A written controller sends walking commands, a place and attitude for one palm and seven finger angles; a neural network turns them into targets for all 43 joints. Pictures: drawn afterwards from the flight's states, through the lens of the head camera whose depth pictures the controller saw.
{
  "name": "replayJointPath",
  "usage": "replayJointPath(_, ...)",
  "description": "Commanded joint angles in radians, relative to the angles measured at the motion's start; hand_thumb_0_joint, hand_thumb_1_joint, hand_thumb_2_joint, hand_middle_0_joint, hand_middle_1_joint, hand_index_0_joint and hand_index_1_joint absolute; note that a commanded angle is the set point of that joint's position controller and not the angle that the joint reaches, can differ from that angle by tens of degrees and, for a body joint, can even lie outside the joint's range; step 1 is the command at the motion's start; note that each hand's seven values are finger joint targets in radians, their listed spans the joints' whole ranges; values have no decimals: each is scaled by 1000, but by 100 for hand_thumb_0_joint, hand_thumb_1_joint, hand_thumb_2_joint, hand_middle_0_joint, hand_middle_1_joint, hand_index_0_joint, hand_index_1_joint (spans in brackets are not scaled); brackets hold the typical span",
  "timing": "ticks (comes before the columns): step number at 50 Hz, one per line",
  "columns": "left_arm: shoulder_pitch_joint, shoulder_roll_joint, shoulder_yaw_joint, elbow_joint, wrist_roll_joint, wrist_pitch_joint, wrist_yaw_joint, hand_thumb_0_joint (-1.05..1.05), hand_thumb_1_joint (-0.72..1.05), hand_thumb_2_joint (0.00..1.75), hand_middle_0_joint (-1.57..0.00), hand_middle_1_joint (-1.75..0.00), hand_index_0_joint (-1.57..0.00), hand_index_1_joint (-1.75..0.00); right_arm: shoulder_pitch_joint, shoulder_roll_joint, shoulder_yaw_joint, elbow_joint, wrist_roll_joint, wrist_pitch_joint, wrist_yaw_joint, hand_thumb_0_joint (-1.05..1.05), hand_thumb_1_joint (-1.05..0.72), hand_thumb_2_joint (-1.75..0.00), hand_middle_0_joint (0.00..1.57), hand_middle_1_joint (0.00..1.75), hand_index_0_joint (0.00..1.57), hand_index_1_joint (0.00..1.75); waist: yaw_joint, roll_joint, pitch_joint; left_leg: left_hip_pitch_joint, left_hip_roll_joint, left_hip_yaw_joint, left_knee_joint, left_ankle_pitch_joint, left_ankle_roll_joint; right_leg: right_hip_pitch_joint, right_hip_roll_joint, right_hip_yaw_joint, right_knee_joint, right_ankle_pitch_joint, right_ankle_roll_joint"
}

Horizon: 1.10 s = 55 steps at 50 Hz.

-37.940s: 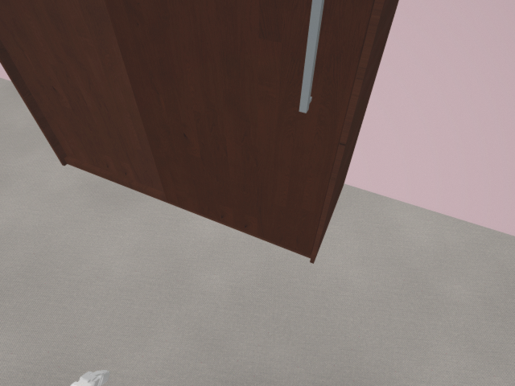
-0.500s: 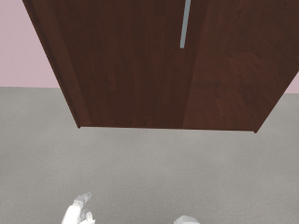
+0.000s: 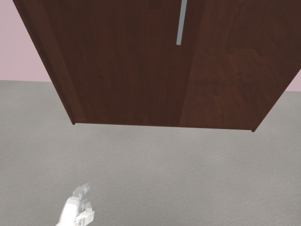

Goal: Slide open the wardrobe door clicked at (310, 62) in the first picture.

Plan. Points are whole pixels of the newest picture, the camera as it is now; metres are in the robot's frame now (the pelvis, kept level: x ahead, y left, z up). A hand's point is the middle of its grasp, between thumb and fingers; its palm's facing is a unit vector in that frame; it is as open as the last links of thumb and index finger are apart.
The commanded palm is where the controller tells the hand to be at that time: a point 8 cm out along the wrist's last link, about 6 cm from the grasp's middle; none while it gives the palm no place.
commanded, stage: stop stepping back and stand still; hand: right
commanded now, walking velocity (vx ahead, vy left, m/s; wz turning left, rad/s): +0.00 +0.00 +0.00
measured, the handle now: (182, 9) +0.97 -0.10 +0.18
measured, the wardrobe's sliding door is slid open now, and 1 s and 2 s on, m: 0.63 0.63 0.63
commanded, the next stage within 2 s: let the arm hang, fingers relaxed in 0.10 s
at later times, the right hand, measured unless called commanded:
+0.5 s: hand out of the picture +0.05 -0.20 -0.17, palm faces -0.05 +0.99 -0.16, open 7.2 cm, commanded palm none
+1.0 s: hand out of the picture +0.00 -0.23 -0.17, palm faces -0.03 +0.97 -0.23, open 7.3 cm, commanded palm none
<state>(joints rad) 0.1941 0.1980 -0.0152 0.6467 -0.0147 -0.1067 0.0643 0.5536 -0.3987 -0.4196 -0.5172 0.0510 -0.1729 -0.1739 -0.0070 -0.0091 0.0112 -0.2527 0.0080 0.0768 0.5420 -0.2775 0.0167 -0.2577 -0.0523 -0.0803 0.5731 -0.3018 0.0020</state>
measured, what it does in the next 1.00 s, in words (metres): stands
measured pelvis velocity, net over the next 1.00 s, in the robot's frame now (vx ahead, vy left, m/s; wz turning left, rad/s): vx -0.01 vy -0.04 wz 0.01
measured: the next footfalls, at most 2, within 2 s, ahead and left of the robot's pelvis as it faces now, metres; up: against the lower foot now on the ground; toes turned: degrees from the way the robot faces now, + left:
none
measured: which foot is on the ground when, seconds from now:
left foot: down 0.00-1.00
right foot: down 0.00-1.00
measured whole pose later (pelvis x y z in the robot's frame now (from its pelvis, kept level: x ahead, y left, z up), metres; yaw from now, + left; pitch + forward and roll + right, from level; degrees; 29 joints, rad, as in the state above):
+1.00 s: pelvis -0.01 -0.04 +0.01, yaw +1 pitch -1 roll +0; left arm 0.25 0.16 0.00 1.12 0.02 0.02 0.02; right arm 0.22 -0.18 0.02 1.14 -0.02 0.01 -0.03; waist 0.01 -0.02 0.06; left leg -0.21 0.07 0.03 0.42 -0.19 -0.05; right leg -0.20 0.02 -0.13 0.42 -0.21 -0.06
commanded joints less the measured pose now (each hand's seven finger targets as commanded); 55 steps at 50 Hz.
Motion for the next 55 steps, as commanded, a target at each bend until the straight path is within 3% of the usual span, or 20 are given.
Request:
replayJointPath(1,-101,128,49,-159,-3,-38,14,0,90,90,-20,-30,-20,-30,-50,-156,-101,-140,-6,-43,-13,0,-90,-90,20,30,20,30,3,-10,-123,101,70,-115,-75,335,-8,23,-79,97,-114,312,-26)
replayJointPath(4,-113,124,44,-166,-3,-35,19,0,90,90,-20,-30,-20,-30,-82,-165,-96,-159,-9,-43,-13,0,-90,-90,20,30,20,30,-2,-27,-101,101,66,-114,-97,279,-10,-1,-74,95,-136,241,-31)
replayJointPath(9,-113,122,43,-174,0,-39,19,0,90,90,-20,-30,-20,-30,-74,-165,-94,-214,-9,-46,-18,0,-90,-90,20,30,20,30,-4,-77,-123,127,63,-112,-104,272,-6,-6,-63,95,-150,219,-26)
replayJointPath(10,-131,322,114,78,25,-77,-79,0,90,90,-20,-30,-20,-30,-120,-12,312,636,-109,88,128,0,-90,-90,20,30,20,30,54,-26,-46,-32,135,-70,37,382,3,-63,-85,91,20,337,-31)
replayJointPath(11,-81,302,112,51,10,-2,-84,0,90,90,-20,-30,-20,-30,-142,-33,289,669,-87,148,155,0,-90,-90,20,30,20,30,33,-48,-103,-59,125,-114,9,261,7,-34,-92,88,-23,271,-26)
replayJointPath(12,-75,269,96,41,18,24,-84,0,90,90,-20,-30,-20,-30,-171,-8,305,706,-84,156,163,0,-90,-90,20,30,20,30,26,-36,-105,-78,98,-80,25,114,1,-74,-104,118,-49,193,-46)
replayJointPath(14,-85,253,71,36,30,55,-83,0,90,90,-20,-30,-20,-30,-232,-3,333,816,-83,162,169,0,-90,-90,20,30,20,30,12,49,-73,-39,79,-66,26,73,-10,-137,-112,156,-92,179,-66)
replayJointPath(15,-87,248,63,42,33,66,-82,0,90,90,-20,-30,-20,-30,-258,-10,345,879,-82,164,167,0,-90,-90,20,30,20,30,9,113,-71,-13,88,-74,5,99,-9,-134,-99,159,-98,182,-62)
replayJointPath(17,-79,235,56,70,38,86,-79,0,90,90,-20,-30,-20,-30,-309,-14,368,1017,-81,167,163,0,-90,-90,20,30,20,30,12,169,-67,11,117,-111,-33,173,0,-95,-71,144,-96,208,-48)
replayJointPath(18,-67,222,50,85,41,95,-78,0,90,90,-20,-30,-20,-30,-326,-9,382,1081,-79,171,159,0,-90,-90,20,30,20,30,17,140,-68,17,120,-118,-36,194,5,-70,-63,138,-109,223,-43)
replayJointPath(21,-77,196,32,150,42,109,-73,0,90,90,-20,-30,-20,-30,-348,4,405,1251,-73,180,155,0,-90,-90,20,30,20,30,8,-26,-59,66,107,-118,-75,153,-15,-37,-67,128,-192,201,-36)
replayJointPath(27,-27,158,34,272,39,117,-60,0,90,90,-20,-30,-20,-30,-310,38,405,1464,-71,171,155,0,-90,-90,20,30,20,30,10,-163,-36,84,100,-113,-173,43,-2,-16,-59,120,-263,-10,-33)
replayJointPath(33,63,137,43,350,31,120,-51,0,90,90,-20,-30,-20,-30,-290,60,418,1561,-69,167,151,0,-90,-90,20,30,20,30,18,-24,2,60,102,-108,-203,39,0,4,-67,130,-277,-16,-38)
replayJointPath(40,106,104,41,410,31,115,-45,0,90,90,-20,-30,-20,-30,-277,89,424,1618,-69,169,144,0,-90,-90,20,30,20,30,19,37,30,40,105,-103,-190,55,-7,20,-73,124,-286,30,-42)
replayJointPath(43,110,96,41,424,29,111,-45,0,90,90,-20,-30,-20,-30,-272,91,423,1626,-69,168,139,0,-90,-90,20,30,20,30,17,26,12,48,107,-105,-182,89,-10,45,-73,117,-276,85,-43)
replayJointPath(55,83,68,36,452,33,107,-46,0,90,90,-20,-30,-20,-30,-316,113,414,1627,-72,167,135,0,-90,-90,20,30,20,30,18,-2,53,48,109,-110,-191,97,-17,45,-69,109,-295,113,-36)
